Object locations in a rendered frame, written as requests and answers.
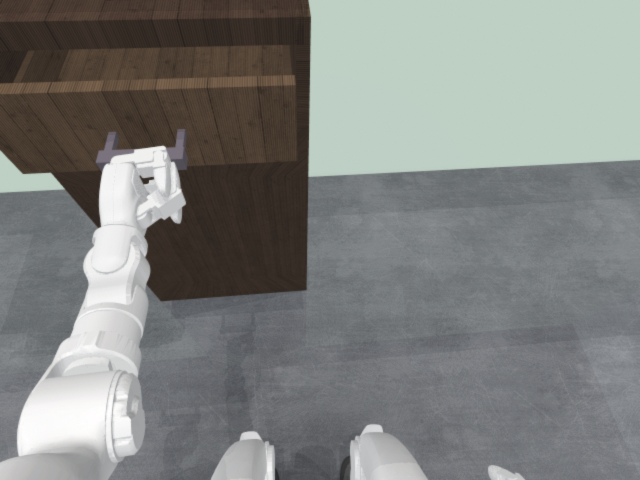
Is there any left robot shin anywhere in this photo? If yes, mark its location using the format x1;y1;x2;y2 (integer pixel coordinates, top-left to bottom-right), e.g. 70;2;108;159
240;431;262;441

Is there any left robot hand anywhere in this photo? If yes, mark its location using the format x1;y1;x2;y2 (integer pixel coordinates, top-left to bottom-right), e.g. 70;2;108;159
99;146;186;236

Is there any robot left forearm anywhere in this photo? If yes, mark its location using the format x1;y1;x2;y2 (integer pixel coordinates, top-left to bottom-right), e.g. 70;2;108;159
17;224;150;456

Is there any cabinet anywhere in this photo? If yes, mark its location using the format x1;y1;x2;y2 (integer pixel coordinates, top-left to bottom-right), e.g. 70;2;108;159
0;0;311;301

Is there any robot left upper arm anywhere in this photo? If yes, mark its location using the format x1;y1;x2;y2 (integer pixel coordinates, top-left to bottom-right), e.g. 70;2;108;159
0;370;145;480

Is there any drawer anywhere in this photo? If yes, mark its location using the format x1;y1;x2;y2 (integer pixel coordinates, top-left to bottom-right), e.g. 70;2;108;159
0;45;297;174

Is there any handle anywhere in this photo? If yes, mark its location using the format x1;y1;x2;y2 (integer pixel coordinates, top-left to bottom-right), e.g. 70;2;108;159
96;129;188;172

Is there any robot left thigh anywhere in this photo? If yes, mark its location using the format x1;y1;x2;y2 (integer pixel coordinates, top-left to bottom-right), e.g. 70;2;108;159
211;439;275;480

